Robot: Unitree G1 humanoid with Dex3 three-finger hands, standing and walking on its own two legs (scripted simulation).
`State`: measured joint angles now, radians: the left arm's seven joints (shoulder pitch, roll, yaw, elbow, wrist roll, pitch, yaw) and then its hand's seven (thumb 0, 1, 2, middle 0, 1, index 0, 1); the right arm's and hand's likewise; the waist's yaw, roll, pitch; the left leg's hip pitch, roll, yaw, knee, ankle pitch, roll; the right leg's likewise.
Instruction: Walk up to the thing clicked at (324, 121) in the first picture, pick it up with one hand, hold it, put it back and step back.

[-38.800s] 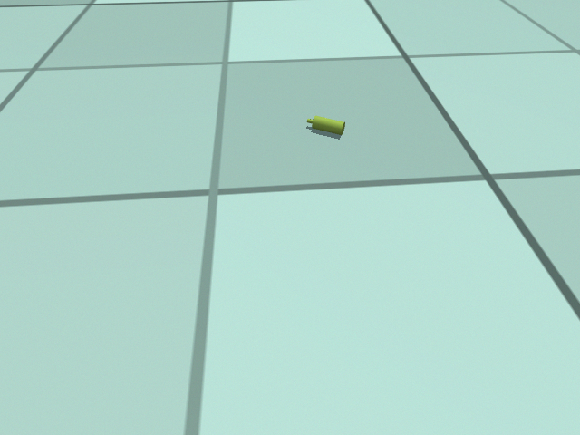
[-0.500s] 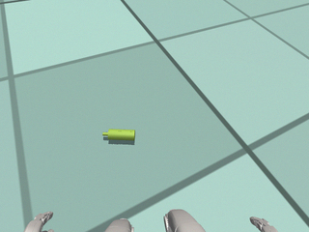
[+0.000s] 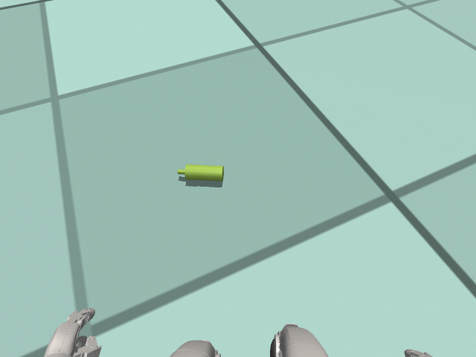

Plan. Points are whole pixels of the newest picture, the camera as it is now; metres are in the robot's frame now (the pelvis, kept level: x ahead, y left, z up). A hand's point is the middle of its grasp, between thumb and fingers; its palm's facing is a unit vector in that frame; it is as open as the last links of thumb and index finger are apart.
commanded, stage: step back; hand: left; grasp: from above
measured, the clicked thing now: (200, 172) +0.95 +0.22 -0.71
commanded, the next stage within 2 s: stand in 1.46 s
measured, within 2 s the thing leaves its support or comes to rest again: neither
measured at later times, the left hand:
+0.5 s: hand out of the picture -0.12 +0.25 -0.12, palm faces -0.04 -0.91 -0.42, open 7.4 cm
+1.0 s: hand out of the picture -0.05 +0.25 -0.13, palm faces +0.00 -0.92 -0.39, open 7.4 cm
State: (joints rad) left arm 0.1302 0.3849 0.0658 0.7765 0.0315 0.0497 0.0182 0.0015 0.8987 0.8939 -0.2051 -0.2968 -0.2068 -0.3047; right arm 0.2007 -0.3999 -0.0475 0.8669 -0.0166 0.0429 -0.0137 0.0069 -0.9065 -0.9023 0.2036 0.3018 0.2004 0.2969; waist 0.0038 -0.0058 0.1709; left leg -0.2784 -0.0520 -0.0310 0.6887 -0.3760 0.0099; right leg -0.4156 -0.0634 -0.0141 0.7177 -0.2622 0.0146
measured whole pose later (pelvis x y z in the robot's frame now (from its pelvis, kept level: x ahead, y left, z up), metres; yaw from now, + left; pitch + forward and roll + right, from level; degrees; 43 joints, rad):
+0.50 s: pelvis -0.15 -0.02 +0.02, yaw -4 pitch -2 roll +1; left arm 0.30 0.35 0.07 0.98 0.05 0.01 0.00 0.00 0.90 0.89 -0.20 -0.30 -0.21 -0.30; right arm 0.20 -0.42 -0.06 0.92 -0.02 0.05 0.01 0.01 -0.91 -0.90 0.20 0.30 0.20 0.30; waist 0.05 0.04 0.07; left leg -0.48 -0.06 -0.13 0.95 -0.38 -0.02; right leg -0.20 0.00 0.01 0.58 -0.35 -0.02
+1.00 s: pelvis -0.14 -0.02 +0.01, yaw +0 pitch -3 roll -1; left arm 0.16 0.37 0.07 0.98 0.04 -0.03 -0.01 0.00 0.90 0.89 -0.20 -0.30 -0.20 -0.30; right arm 0.22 -0.38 -0.04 0.97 -0.01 0.01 0.00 0.01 -0.90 -0.90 0.21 0.30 0.20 0.30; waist 0.00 0.02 0.07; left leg -0.28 0.01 -0.08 0.73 -0.44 0.00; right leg -0.30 0.00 -0.05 0.60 -0.25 -0.01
